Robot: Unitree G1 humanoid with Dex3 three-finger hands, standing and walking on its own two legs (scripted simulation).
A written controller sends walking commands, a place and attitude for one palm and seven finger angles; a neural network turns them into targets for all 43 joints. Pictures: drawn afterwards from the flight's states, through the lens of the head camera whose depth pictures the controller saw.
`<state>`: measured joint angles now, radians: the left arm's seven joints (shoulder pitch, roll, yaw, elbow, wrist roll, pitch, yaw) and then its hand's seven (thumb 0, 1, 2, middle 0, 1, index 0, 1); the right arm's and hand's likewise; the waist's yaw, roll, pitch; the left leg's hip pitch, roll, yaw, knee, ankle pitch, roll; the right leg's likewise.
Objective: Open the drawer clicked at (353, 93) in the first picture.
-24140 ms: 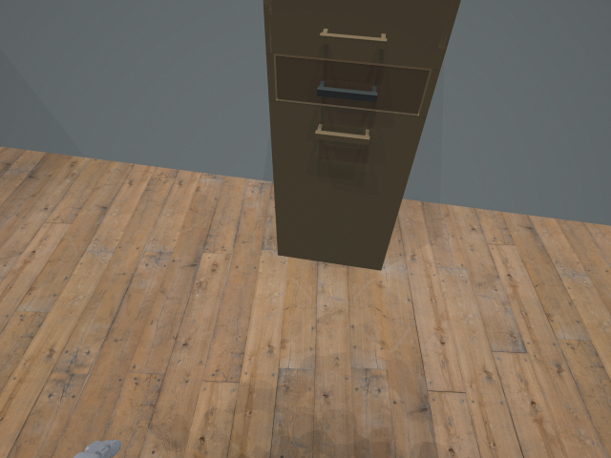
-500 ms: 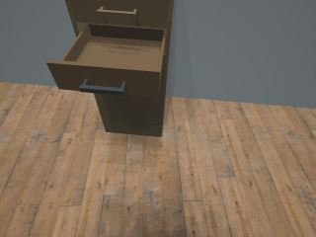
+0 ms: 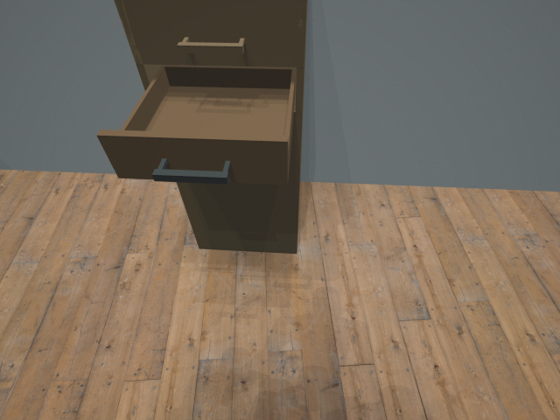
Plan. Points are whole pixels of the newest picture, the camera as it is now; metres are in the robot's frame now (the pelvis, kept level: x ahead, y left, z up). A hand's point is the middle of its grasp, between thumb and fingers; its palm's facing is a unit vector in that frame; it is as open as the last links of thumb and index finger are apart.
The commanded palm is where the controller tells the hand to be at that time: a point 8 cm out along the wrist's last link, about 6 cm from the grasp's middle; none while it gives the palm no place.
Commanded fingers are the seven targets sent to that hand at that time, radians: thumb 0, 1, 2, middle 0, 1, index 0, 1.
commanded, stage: let the arm hang, fingers relaxed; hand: left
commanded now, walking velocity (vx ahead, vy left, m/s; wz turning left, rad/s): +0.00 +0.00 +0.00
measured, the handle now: (193, 170) +0.57 +0.22 +0.00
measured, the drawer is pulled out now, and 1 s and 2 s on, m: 0.30 0.30 0.30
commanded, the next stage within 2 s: look to check the result in 0.24 s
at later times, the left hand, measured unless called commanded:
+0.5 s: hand out of the picture +0.07 +0.21 -0.16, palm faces -0.02 -0.96 -0.30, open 7.4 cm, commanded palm none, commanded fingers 0.00 0.90 0.90 -0.20 -0.30 -0.20 -0.30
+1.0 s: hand out of the picture +0.12 +0.22 -0.15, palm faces -0.04 -0.94 -0.33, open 7.4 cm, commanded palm none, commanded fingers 0.00 0.90 0.90 -0.20 -0.30 -0.20 -0.30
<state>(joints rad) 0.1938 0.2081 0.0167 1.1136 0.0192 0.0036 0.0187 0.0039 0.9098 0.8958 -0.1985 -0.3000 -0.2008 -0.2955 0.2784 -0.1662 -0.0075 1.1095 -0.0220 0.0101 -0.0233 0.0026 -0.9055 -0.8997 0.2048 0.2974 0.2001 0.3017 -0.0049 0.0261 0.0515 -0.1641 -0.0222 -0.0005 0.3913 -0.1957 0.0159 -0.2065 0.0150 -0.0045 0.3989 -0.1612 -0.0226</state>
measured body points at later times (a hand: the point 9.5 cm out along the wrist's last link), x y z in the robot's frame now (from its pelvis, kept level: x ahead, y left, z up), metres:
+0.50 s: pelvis +0.02 -0.01 +0.00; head +0.04 -0.02 +0.45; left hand +0.07 +0.26 -0.14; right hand +0.04 -0.27 -0.15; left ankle +0.01 +0.11 -0.74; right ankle +0.04 -0.10 -0.74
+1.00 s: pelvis +0.03 -0.02 +0.00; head +0.06 -0.03 +0.45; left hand +0.12 +0.27 -0.13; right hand +0.08 -0.30 -0.14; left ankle +0.01 +0.11 -0.74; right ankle +0.04 -0.10 -0.74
